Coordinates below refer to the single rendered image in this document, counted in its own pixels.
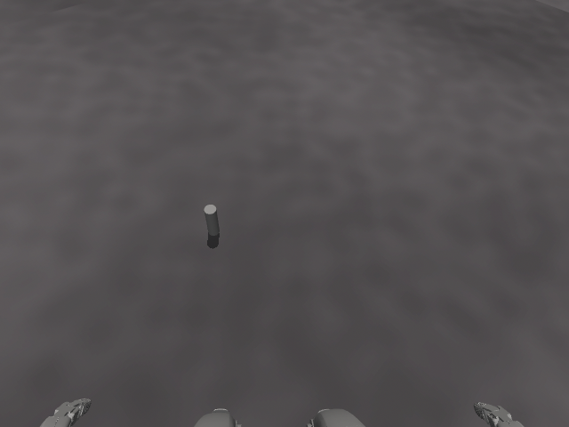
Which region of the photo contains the can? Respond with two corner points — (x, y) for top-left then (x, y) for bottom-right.
(204, 205), (220, 236)

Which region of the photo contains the right robot hand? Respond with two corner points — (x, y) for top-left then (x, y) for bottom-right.
(474, 402), (524, 427)

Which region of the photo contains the left robot hand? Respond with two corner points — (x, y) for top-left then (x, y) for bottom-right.
(40, 399), (91, 427)

